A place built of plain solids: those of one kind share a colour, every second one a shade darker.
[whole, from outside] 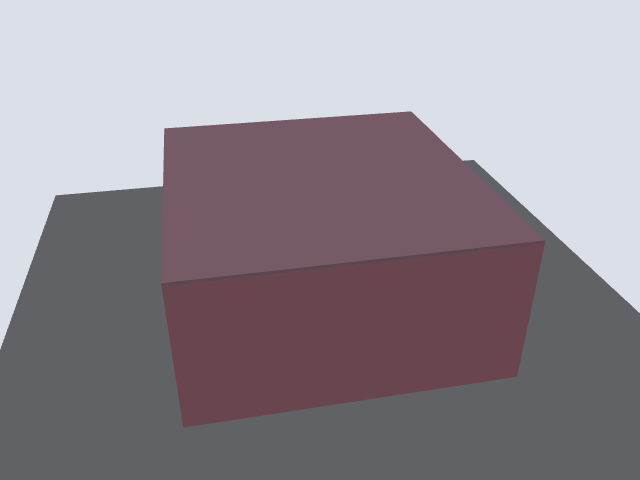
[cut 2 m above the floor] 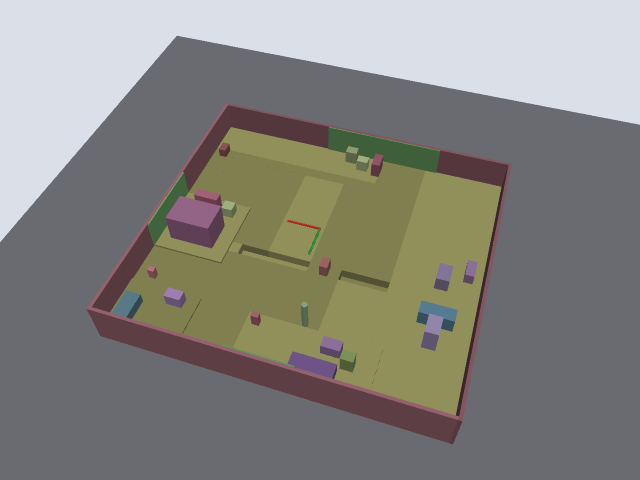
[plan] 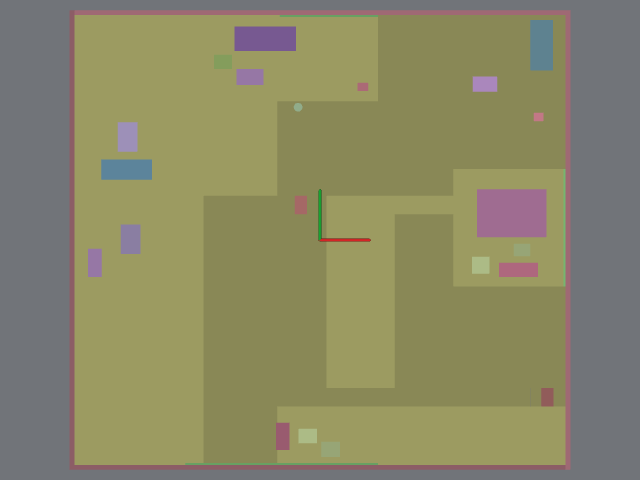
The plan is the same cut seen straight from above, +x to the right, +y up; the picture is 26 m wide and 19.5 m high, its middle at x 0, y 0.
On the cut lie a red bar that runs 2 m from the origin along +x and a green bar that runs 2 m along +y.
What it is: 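A part of a trade-fair hall in the days of build-up; stands in every state, service ducts in the floor, freight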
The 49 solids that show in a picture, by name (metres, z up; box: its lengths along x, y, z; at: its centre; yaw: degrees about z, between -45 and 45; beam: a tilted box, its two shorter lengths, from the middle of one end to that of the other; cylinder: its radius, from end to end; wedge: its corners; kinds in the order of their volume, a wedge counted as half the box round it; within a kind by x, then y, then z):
{
 "floor_1": {"box": [5.24, 18.28, 0.83], "at": [-7.36, 0.0, 0.36]},
 "floor_2": {"box": [13.01, 0.75, 0.83], "at": [-3.47, -6.39, 0.36]},
 "floor_3": {"box": [3.0, 10.19, 0.83], "at": [-3.23, -4.04, 0.36]},
 "floor_4": {"box": [3.0, 0.75, 0.19], "at": [-3.23, 1.42, 0.05]},
 "floor_5": {"box": [3.0, 7.34, 0.83], "at": [-3.23, 5.47, 0.36]},
 "floor_6": {"box": [7.84, 3.51, 0.14], "at": [-1.56, 7.38, 0.84]},
 "floor_7": {"box": [2.0, 18.28, 0.83], "at": [-0.73, 0.0, 0.36]},
 "floor_8": {"box": [2.0, 0.75, 0.83], "at": [-0.73, 1.42, 0.36]},
 "floor_9": {"box": [19.95, 2.38, 0.83], "at": [0.0, -7.95, 0.36]},
 "floor_10": {"box": [19.95, 7.06, 0.83], "at": [0.0, -2.48, 0.36]},
 "floor_11": {"box": [19.95, 7.34, 0.83], "at": [0.0, 5.47, 0.36]},
 "floor_12": {"box": [2.77, 10.19, 0.83], "at": [1.65, -4.04, 0.36]},
 "floor_13": {"box": [2.77, 7.34, 0.83], "at": [1.65, 5.47, 0.36]},
 "floor_14": {"box": [4.5, 0.75, 0.22], "at": [2.52, 1.42, 0.06]},
 "floor_15": {"box": [1.73, 7.06, 0.83], "at": [3.9, -2.48, 0.36]},
 "floor_16": {"box": [5.5, 0.75, 0.83], "at": [5.79, -6.39, 0.36]},
 "floor_17": {"box": [5.21, 0.75, 0.83], "at": [7.37, 1.42, 0.36]},
 "floor_18": {"box": [4.56, 4.77, 0.14], "at": [7.7, 0.5, 0.84]},
 "floor_19": {"box": [4.56, 3.51, 0.11], "at": [7.7, 7.38, 0.83]},
 "floor_20": {"box": [1.44, 18.28, 0.83], "at": [9.26, 0.0, 0.36]},
 "wall_1": {"box": [0.2, 18.68, 8.82], "at": [-10.08, 0.0, 4.36]},
 "wall_2": {"box": [19.95, 0.2, 8.82], "at": [0.0, -9.24, 4.36]},
 "wall_3": {"box": [19.95, 0.2, 8.82], "at": [0.0, 9.24, 4.36]},
 "wall_4": {"box": [0.2, 18.68, 8.82], "at": [10.08, 0.0, 4.36]},
 "roof_1": {"box": [20.35, 18.68, 0.2], "at": [0.0, 0.0, 8.87]},
 "cabin_1": {"box": [2.82, 1.95, 2.5], "at": [7.79, 1.08, 2.16]},
 "panelwall_1": {"box": [7.84, 0.08, 2.5], "at": [-1.56, -9.1, 2.03]},
 "panelwall_2": {"box": [4.0, 0.08, 2.5], "at": [0.36, 9.1, 2.16]},
 "panelwall_3": {"box": [0.08, 4.77, 2.5], "at": [9.94, 0.5, 2.16]},
 "pallet_load_1": {"box": [0.8, 1.2, 1.63], "at": [-7.82, 4.19, 1.59]},
 "pallet_load_2": {"box": [0.8, 1.2, 0.98], "at": [-7.7, 0.03, 1.26]},
 "crate_1": {"box": [2.06, 0.82, 1.03], "at": [-7.86, 2.86, 1.29]},
 "panel_stack_1": {"box": [2.5, 1.0, 0.69], "at": [-2.23, 8.18, 1.25]},
 "counter_1": {"box": [0.56, 1.11, 1.05], "at": [-1.51, -7.98, 1.3]},
 "counter_2": {"box": [1.58, 0.59, 1.05], "at": [8.06, -1.21, 1.44]},
 "case_1": {"box": [0.56, 1.15, 0.74], "at": [-9.14, -0.93, 1.15]},
 "case_2": {"box": [1.1, 0.65, 0.77], "at": [-2.84, 6.62, 1.3]},
 "case_3": {"box": [1.0, 0.62, 0.8], "at": [6.7, 6.33, 1.28]},
 "plinth_1": {"box": [0.76, 0.59, 0.82], "at": [-0.5, -7.96, 1.19]},
 "plinth_2": {"box": [0.76, 0.62, 0.93], "at": [0.43, -8.51, 1.24]},
 "plinth_3": {"box": [0.72, 0.7, 0.74], "at": [6.53, -1.03, 1.28]},
 "plinth_4": {"box": [0.68, 0.52, 0.83], "at": [8.21, -0.4, 1.33]},
 "board_stack_1": {"box": [0.92, 2.05, 0.67], "at": [9.0, 7.91, 1.22]},
 "cover_stack_1": {"box": [0.5, 0.75, 0.83], "at": [-0.78, 1.42, 1.19]},
 "cover_stack_2": {"box": [0.5, 0.75, 0.61], "at": [9.24, -6.39, 1.08]},
 "bin_small_1": {"box": [0.73, 0.58, 1.07], "at": [-3.94, 7.24, 1.45]},
 "toolbox_1": {"box": [0.44, 0.34, 0.85], "at": [1.75, 6.22, 1.34]},
 "toolbox_2": {"box": [0.4, 0.35, 0.71], "at": [8.89, 5.0, 1.13]},
 "roll_1": {"cylinder": 0.18, "from": [-0.89, 5.39, 0.78], "to": [-0.89, 5.39, 2.78]}
}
